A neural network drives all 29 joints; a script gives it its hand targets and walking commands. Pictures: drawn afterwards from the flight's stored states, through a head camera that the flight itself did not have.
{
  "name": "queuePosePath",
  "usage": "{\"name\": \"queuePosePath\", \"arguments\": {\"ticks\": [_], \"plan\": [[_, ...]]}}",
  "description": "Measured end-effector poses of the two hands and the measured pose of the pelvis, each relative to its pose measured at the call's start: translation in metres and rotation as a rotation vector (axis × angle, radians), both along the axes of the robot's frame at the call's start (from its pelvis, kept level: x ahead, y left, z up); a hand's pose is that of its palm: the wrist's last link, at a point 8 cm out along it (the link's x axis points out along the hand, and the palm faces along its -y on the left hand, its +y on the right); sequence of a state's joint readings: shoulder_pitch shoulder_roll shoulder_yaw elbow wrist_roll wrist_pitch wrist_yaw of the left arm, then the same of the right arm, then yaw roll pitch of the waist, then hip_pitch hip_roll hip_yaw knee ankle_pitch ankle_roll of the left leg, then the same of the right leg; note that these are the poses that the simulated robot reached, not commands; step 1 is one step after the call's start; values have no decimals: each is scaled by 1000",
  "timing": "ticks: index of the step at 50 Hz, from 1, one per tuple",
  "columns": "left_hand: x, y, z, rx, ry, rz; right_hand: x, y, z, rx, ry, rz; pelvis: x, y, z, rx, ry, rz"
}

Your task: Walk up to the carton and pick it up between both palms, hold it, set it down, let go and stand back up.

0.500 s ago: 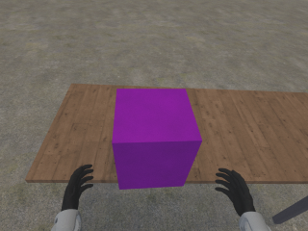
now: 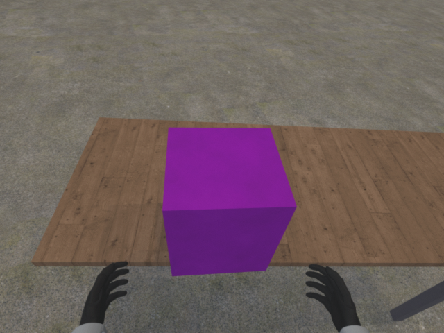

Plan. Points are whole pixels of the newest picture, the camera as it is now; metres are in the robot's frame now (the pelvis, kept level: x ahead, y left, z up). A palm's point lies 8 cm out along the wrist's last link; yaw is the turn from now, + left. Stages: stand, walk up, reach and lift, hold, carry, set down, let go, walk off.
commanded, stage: set down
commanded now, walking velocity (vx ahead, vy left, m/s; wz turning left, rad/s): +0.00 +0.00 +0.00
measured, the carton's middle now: (220, 203) +0.39 +0.01 +0.01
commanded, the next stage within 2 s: let go in 0.74 s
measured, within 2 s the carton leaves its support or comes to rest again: neither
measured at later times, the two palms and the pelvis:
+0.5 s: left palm out of the picture +0.15 +0.22 -0.07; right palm out of the picture +0.16 -0.22 -0.06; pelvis +0.00 +0.00 +0.00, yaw +0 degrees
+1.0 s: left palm (87, 328) +0.16 +0.24 -0.08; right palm out of the picture +0.16 -0.22 -0.08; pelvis +0.00 +0.01 +0.00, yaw +0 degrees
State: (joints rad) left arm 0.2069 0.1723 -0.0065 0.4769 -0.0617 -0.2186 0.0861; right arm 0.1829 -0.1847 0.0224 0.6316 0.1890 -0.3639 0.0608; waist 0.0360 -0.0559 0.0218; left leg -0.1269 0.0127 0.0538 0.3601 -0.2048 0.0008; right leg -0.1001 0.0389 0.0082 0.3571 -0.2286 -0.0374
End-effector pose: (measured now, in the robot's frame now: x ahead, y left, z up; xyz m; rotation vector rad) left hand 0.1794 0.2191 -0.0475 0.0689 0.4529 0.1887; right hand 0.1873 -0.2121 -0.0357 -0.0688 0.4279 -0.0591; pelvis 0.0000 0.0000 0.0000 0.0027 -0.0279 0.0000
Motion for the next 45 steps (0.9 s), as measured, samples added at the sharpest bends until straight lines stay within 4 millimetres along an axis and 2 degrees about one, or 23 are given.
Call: {"name": "queuePosePath", "arguments": {"ticks": [9, 16, 20, 31, 38, 45], "plan": [[-8, 12, -3, 31, 95, -19, -7, -2, -11, -17, 62, -4, 10, 8, 1, -6, -16, -3], [-22, 9, -19, 19, 223, -35, -16, 3, -25, -30, 148, 18, 6, 7, 1, -6, -15, -2], [-25, 6, -20, 19, 235, -37, -21, 2, -24, -47, 157, 18, 2, 4, 2, -5, -12, -2], [-26, 3, -27, 31, 319, -56, -34, -15, -31, -100, 240, -11, -6, -2, 1, -2, -28, 4], [-28, 6, -34, 36, 378, -63, -41, -10, -40, -111, 300, 0, -8, -1, 1, 0, -24, 5], [-22, 15, -35, 46, 385, -61, -35, -4, -40, -112, 290, 2, -6, 4, 0, -2, -5, 0]]}}
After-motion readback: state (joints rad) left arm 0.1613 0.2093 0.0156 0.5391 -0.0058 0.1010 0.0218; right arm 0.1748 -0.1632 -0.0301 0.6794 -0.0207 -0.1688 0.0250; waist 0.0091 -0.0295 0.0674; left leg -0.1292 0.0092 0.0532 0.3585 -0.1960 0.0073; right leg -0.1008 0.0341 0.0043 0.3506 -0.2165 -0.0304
